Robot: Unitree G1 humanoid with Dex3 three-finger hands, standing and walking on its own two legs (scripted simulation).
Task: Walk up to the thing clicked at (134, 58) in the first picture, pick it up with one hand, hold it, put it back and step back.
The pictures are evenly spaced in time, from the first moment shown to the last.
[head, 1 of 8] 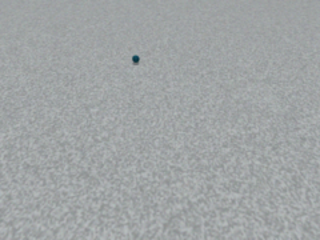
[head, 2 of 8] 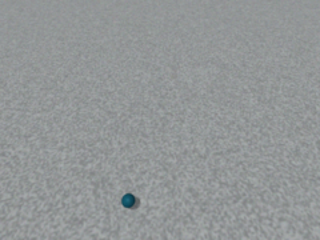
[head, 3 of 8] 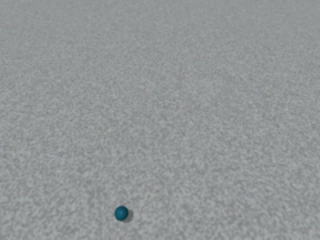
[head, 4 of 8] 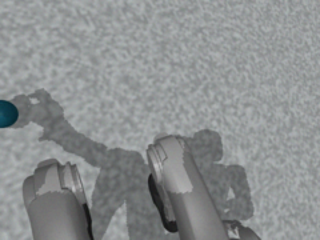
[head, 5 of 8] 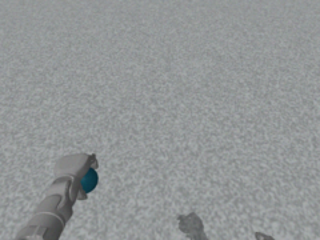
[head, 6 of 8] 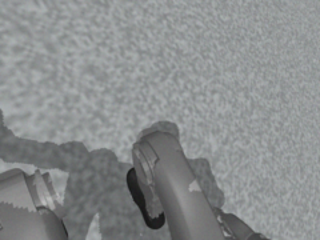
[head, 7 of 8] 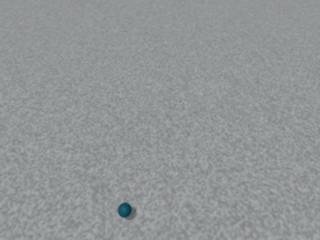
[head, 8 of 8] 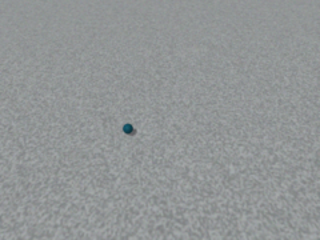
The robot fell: no
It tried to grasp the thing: yes
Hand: left
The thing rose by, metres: 0.68
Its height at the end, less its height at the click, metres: +0.00
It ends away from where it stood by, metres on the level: 0.00
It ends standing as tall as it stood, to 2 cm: yes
